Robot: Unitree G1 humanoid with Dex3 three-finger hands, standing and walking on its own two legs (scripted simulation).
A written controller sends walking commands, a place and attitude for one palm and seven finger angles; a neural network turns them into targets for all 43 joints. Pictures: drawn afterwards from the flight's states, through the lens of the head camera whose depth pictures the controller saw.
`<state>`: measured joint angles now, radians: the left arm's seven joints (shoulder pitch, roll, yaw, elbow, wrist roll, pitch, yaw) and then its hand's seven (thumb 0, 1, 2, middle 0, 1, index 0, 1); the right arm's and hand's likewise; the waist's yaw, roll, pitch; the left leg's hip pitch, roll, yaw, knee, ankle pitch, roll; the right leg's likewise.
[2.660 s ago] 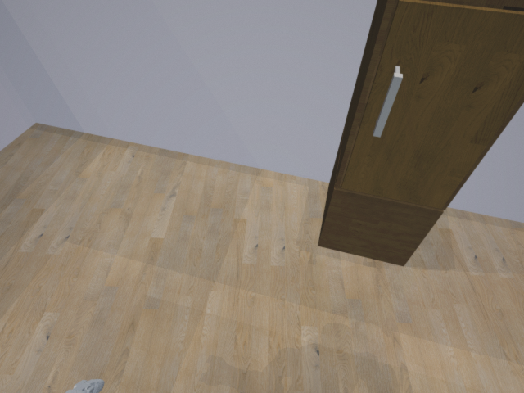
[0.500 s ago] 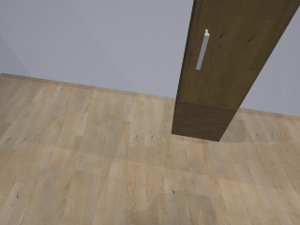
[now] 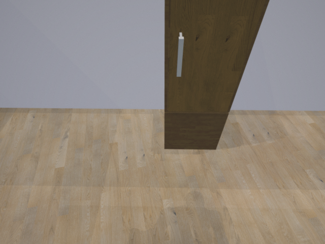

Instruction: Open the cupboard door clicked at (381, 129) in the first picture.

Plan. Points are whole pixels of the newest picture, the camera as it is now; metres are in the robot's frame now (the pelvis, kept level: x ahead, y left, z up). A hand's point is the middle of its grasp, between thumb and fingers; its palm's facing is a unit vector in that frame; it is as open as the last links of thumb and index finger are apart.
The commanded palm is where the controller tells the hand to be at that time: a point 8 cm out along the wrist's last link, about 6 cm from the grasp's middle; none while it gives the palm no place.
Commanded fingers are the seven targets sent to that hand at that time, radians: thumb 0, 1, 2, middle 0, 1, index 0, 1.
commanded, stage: take the last steps up to it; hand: left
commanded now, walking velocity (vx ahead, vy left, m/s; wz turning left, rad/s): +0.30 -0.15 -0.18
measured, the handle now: (179, 55) +0.82 -0.05 +0.04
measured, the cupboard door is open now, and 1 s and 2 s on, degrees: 0 0 0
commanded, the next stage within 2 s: come to a stop and stand still in 0.58 s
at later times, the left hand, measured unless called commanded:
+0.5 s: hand (106, 235) +0.18 +0.18 -0.17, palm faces -0.05 -0.99 -0.10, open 7.4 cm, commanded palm none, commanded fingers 0.00 0.90 0.90 -0.20 -0.30 -0.20 -0.30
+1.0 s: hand (152, 158) +0.43 +0.05 -0.15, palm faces -0.11 -0.97 -0.22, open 7.4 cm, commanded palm none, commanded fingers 0.00 0.90 0.90 -0.20 -0.30 -0.20 -0.30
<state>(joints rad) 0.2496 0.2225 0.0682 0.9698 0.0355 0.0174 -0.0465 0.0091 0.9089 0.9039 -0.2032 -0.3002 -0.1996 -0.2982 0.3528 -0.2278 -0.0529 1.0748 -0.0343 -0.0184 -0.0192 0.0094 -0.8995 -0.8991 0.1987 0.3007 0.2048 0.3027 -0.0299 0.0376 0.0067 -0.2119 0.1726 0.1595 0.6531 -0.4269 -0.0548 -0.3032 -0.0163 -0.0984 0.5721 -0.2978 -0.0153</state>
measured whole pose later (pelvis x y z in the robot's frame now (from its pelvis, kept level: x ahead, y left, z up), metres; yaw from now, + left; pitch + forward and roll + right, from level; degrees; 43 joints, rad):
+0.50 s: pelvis +0.16 +0.00 +0.02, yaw -5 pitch +0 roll -3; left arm 0.28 0.21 0.07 1.06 0.04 0.03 -0.03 0.01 0.91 0.90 -0.20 -0.30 -0.20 -0.30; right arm 0.28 -0.13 -0.03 1.05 -0.03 -0.07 -0.05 0.00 -0.93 -0.90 0.20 0.30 0.21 0.30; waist 0.00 -0.06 0.03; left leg -0.21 0.10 0.19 0.50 -0.29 0.03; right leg -0.51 -0.03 -0.01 1.20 -0.27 0.00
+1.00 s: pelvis +0.29 -0.10 +0.01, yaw -4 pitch +0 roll +1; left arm 0.05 0.12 0.03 0.98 0.02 0.00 0.04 0.00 0.91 0.90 -0.21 -0.30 -0.20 -0.30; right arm 0.25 -0.18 -0.07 1.06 -0.01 0.06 -0.03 0.01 -0.91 -0.90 0.20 0.30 0.20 0.30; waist -0.05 0.03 0.12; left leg -0.47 0.01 0.01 1.23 -0.50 -0.06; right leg -0.38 -0.08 -0.13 0.56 -0.18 -0.03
